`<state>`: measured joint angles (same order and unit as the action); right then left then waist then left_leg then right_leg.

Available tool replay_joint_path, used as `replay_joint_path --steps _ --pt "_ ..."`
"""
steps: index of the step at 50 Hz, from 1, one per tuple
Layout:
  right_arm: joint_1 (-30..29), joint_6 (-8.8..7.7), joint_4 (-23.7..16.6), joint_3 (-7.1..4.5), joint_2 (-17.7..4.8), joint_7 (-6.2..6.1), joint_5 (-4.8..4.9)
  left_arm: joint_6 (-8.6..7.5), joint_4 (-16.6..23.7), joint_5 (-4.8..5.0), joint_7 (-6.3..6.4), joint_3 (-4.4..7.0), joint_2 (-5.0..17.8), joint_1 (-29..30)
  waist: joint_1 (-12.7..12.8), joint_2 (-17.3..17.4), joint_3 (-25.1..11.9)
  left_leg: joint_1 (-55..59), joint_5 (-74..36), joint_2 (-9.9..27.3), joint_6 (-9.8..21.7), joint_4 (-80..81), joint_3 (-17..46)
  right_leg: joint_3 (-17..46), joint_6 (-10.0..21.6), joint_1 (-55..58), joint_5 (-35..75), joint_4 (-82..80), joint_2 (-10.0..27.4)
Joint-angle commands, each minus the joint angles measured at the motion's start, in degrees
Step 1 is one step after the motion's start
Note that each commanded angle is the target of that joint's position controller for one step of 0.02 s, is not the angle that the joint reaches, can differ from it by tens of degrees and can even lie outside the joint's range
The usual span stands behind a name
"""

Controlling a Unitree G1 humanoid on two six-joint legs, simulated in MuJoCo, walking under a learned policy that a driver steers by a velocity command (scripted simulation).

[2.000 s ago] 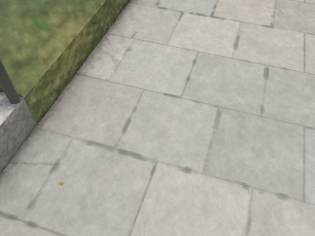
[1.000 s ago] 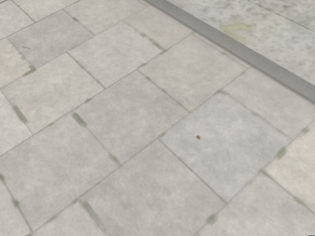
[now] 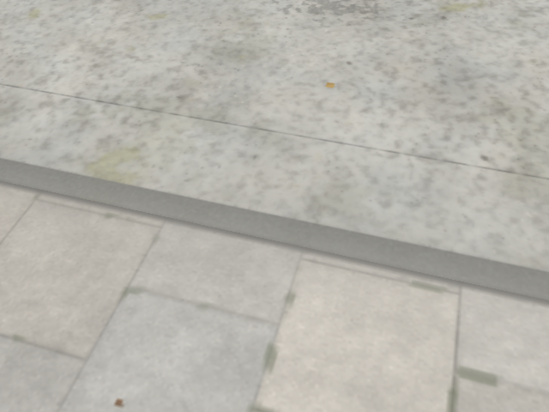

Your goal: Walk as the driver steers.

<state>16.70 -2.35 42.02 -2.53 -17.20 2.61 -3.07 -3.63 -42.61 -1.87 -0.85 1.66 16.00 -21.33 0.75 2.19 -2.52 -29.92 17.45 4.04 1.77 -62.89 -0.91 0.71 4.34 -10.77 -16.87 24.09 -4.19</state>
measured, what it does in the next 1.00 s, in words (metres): walks ahead, turning right: left foot, then right foot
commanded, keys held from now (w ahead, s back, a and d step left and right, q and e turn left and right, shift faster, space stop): w+e+shift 0.76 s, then e+shift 0.24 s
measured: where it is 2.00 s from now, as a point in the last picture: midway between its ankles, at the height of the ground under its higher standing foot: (500, 264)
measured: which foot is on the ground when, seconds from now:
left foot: up 0.00-0.22, down 0.24-0.68, up 0.70-1.00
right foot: down 0.00-0.24, up 0.26-0.66, down 0.68-1.00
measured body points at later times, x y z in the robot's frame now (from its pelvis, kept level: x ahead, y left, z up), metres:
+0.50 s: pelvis +0.42 -0.02 -0.01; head +0.43 -0.03 +0.44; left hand +0.71 +0.15 -0.08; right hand +0.28 -0.29 -0.13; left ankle +0.35 +0.13 -0.74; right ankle +0.47 -0.15 -0.66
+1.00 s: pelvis +0.81 -0.25 -0.01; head +0.84 -0.31 +0.43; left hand +1.03 -0.05 -0.12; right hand +0.84 -0.61 -0.06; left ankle +1.08 -0.33 -0.70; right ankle +0.69 -0.20 -0.74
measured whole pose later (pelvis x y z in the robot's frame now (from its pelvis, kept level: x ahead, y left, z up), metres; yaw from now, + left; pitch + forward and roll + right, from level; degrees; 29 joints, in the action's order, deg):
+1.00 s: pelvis +0.81 -0.25 -0.01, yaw -53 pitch +2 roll +0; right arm -4.3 -6.9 30.9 -0.6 -15.8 -0.5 -0.4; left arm -1.3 -46.9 2.4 1.9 4.2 16.9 -23.6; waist 7.2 1.9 6.1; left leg -37.3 -2.9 0.7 -4.1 -29.7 8.8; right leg 15.3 8.7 -3.4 -22.5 27.3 -12.0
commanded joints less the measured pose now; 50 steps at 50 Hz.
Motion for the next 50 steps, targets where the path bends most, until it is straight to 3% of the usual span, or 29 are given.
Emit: replay_joint_path --steps 1,4,8,10,11,12,13,14,15,16,18,20,23,27,30,32,33,34,35,36,38,40,42,44,45,46,47,49,50 --pt "-8.4 -0.1 -8.1 -0.45 -4.9 0.82 -0.65 -1.13 0.8 0.95 0.69 2.12 7.2 -2.3 0.2 -7.6 9.1 -17.8 -3.3 3.1 -3.3 5.7 2.0 22.6 11.3 4.7 -11.8 -19.4 13.3" --pt "-15.2 -0.12 -10.5 0.56 -4.1 1.31 0.55 -1.84 0.6 1.1 0.58 2.97 8.7 -0.5 -0.1 -7.0 10.5 -8.3 -12.5 1.1 -4.9 19.1 0.8 18.4 10.4 -2.5 -1.3 -20.7 10.3" --pt "-18.4 -0.34 -11.3 0.68 -4.9 0.66 1.45 -2.31 -1.4 1.94 0.33 4.03 11.7 -2.5 0.5 -6.0 8.4 6.4 -16.3 -2.1 -2.7 27.0 -0.8 18.4 8.7 -1.6 18.2 -18.7 12.2" --pt "-9.9 -0.65 -9.0 -0.69 -7.7 -0.97 1.2 -2.15 -2.3 1.76 0.25 4.46 13.6 -2.7 -3.5 -4.9 1.9 19.2 -8.8 -5.4 -1.0 28.7 -2.1 16.1 6.2 1.3 40.3 -4.7 11.0" --pt "1.0 -0.79 -6.0 -1.74 -9.5 -2.25 1.02 -2.08 -2.6 1.49 0.02 4.68 14.5 -1.5 -9.2 -2.9 -4.4 33.3 -6.3 -5.3 -0.3 28.7 -2.4 13.7 4.7 -3.1 43.0 10.1 7.8" --pt "12.9 -1.07 -4.5 -3.25 -13.6 -3.87 -0.22 -2.51 -1.7 1.24 -0.13 3.82 11.3 -0.3 -14.7 0.5 -11.6 48.3 8.1 4.8 1.0 29.1 7.0 11.4 3.5 -13.8 31.3 29.7 3.5" --pt "16.0 -1.38 -4.1 -4.1 -18.6 -4.07 -2.05 -2.59 1.1 2.5 0.19 1.82 1.9 -2.7 -11.4 16.8 -17.9 55.6 36.5 21.3 2.9 41.7 34.7 7.8 2.9 -27.5 -11.7 48.9 -2.6" --pt "8.4 -1.09 -5.4 -3.72 -15.9 -3.8 -1.04 -1.97 1.7 2.43 0.28 1.84 5.3 -1.6 -7.9 16.3 -14.3 48.2 39.9 22.9 4.4 51.0 49.7 7.6 3.5 -32.8 -7.3 55.3 -0.5" --pt "2.4 -0.81 -6.0 -2.7 -10.5 -3.68 -0.53 -1.01 1.1 1.43 0.15 2.38 7.2 1.7 -5.9 9.4 -5.5 41.0 34.9 21.2 4.6 49.5 39.8 5.8 3.5 -34.6 -2.0 55.7 4.0" --pt "1.0 -0.86 -5.3 -2.09 -7.3 -3.41 -0.22 -0.34 0.6 0.58 -0.54 2.23 7.0 3.8 -5.2 3.6 -1.3 34.8 24.0 18.7 4.8 48.7 29.8 4.6 3.1 -33.2 0.9 53.3 6.5" --pt "1.4 -1.43 -3.0 -1.29 -4.9 -3.33 0.02 1.21 0.7 -0.13 -1.91 2.03 4.9 5.3 -2.9 3.7 2.9 27.3 10.7 15.2 3.6 50.2 16.8 4.1 1.8 -30.8 1.6 50.8 8.8" --pt "3.3 -2.59 -0.2 -0.84 -2.9 -2.57 1.29 2.81 2.7 -0.16 -3.05 1.27 2.5 9.6 -2.0 3.9 6.6 25.3 1.0 14.3 2.3 52.1 8.2 3.4 1.4 -33.4 3.0 49.6 10.4" --pt "3.3 -3.94 1.9 -0.6 -2.2 -2.13 1.78 3.24 6.4 -0.15 -4.26 0.37 1.5 16.0 -0.1 3.0 8.8 23.6 -14.1 11.9 1.2 54.2 -4.2 1.1 1.6 -35.2 11.0 44.6 10.3" --pt "3.9 -4.48 3.9 -1.24 -5.3 -3.03 1.57 3.0 9.5 0.13 -5.79 -0.62 2.2 24.4 0.4 -0.4 12.5 22.9 -29.9 8.6 0.5 58.5 -15.5 -8.0 4.1 -26.7 17.7 24.4 7.6" --pt "6.3 -3.3 4.3 -2.12 -10.3 -3.75 1.75 2.73 7.5 0.7 -4.84 0.02 4.4 19.9 3.9 1.9 6.8 31.9 -70.0 9.9 0.0 47.5 -17.2 -12.6 6.9 -16.2 15.0 20.4 0.9" --pt "2.8 -1.2 2.9 -3.07 -13.9 -4.11 1.39 2.66 2.7 0.92 -3.31 2.06 8.6 2.5 12.9 4.6 -2.5 30.9 -80.5 11.9 0.9 24.6 -15.6 -10.6 9.0 1.8 8.2 20.2 -2.2" --pt "1.2 -0.48 2.0 -3.01 -13.4 -3.91 0.92 2.74 -1.4 0.86 -2.02 3.89 11.2 -9.4 17.1 2.7 -7.9 22.9 -70.5 11.4 0.8 6.9 -14.3 -6.7 10.4 17.6 5.7 15.9 -3.0" --pt "0.5 -0.42 1.9 -2.67 -9.9 -3.04 0.83 3.74 -1.7 2.51 -0.36 6.06 14.4 -6.5 13.5 -8.4 -5.0 7.7 -15.1 0.7 -1.2 -15.5 -13.2 2.7 11.3 25.5 -0.4 11.9 0.9" --pt "6.0 -1.5 -5.1 -1.02 -5.2 -2.4 1.36 4.66 1.9 -0.18 -0.47 6.73 21.6 1.0 3.1 -18.6 -9.9 -14.8 11.6 -5.5 -4.6 -34.0 -6.6 35.4 22.0 36.9 -0.2 4.0 15.7" --pt "-0.3 -3.0 -7.2 -0.81 -8.1 -2.61 1.37 4.88 3.1 -0.03 0.02 6.85 19.9 -2.3 7.3 -7.0 -13.8 -19.5 7.4 -4.0 -3.7 -33.1 3.9 45.2 23.6 36.8 -9.0 -5.4 17.7" --pt "-3.8 -3.91 -7.4 -0.03 -7.3 -2.77 1.06 3.21 0.0 0.58 0.9 5.77 14.8 -0.4 1.9 1.9 1.7 -16.8 3.7 1.5 -3.2 -19.0 5.1 38.9 18.8 17.6 -4.4 -10.9 15.3" --pt "-1.9 -1.91 -6.1 0.38 -6.9 -2.92 -0.74 1.25 0.6 0.92 1.75 4.51 12.5 4.4 -3.3 3.4 6.8 -8.4 5.1 3.4 -5.1 -12.8 4.7 28.7 17.2 3.6 22.7 -8.8 10.9" --pt "-1.9 -0.02 -6.2 0.49 -5.9 -2.81 -0.69 0.16 0.3 2.0 1.08 3.91 11.5 4.3 -4.6 4.2 6.6 -2.1 6.8 4.2 -7.2 -5.0 2.6 21.6 15.8 -4.7 44.3 -8.0 8.1" --pt "-7.4 0.09 -9.1 1.31 -3.7 -2.81 0.18 -0.04 -0.3 1.54 0.72 4.36 12.1 3.4 -3.4 1.5 6.6 1.1 -1.1 2.0 -7.0 5.0 -0.1 17.5 13.4 -8.6 56.0 -5.0 3.9" --pt "-19.0 -3.54 -13.0 1.36 -1.7 -3.47 2.25 -0.64 2.4 6.07 1.88 3.86 7.2 5.2 0.4 6.8 6.6 1.0 -4.9 -2.1 -7.5 14.3 3.5 20.8 11.8 -10.9 41.8 -5.0 2.1" --pt "-21.7 -4.91 -14.1 1.89 0.1 -3.47 2.33 -0.04 1.6 6.35 2.57 4.31 9.5 5.2 0.8 6.1 5.2 3.6 -11.0 -5.6 -7.1 24.8 2.2 19.9 9.8 -10.0 36.6 -4.2 0.0" --pt "-21.7 -5.68 -14.3 1.59 -0.1 -3.31 2.29 0.9 0.6 5.58 3.08 5.15 11.4 3.3 2.2 2.7 2.6 7.6 -18.5 -8.8 -6.6 32.8 0.9 20.0 7.1 -8.2 33.6 -3.3 -1.4" --pt "-20.3 -6.11 -14.4 -0.27 -3.2 -3.24 3.68 2.06 -0.9 4.12 3.69 5.23 10.5 0.0 2.6 -3.3 -0.1 17.0 -29.5 -11.0 -6.0 37.0 2.7 22.7 2.8 -7.9 26.8 1.0 -1.9" --pt "-18.4 -5.78 -14.6 -1.16 -4.9 -3.56 3.93 2.26 -0.9 4.16 3.62 4.93 9.0 0.1 1.3 -5.4 -1.3 21.0 -30.7 -10.9 -5.4 37.6 3.9 23.7 1.1 -7.8 25.5 5.0 -2.5"
Velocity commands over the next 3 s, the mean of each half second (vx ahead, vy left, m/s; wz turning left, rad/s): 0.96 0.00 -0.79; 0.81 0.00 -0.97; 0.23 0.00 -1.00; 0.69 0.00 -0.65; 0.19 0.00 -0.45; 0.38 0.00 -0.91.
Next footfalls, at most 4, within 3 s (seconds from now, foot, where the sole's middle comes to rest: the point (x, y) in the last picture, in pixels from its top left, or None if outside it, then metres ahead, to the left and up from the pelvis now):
0.24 left None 0.39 0.12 -0.78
0.68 right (382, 333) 0.72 -0.22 -0.78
1.06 left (427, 223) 1.10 -0.40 -0.78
1.50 right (447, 294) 0.84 -0.41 -0.78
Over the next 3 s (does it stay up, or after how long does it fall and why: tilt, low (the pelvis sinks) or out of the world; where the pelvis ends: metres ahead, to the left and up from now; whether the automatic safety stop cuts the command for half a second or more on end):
stays up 0.87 -1.00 0.00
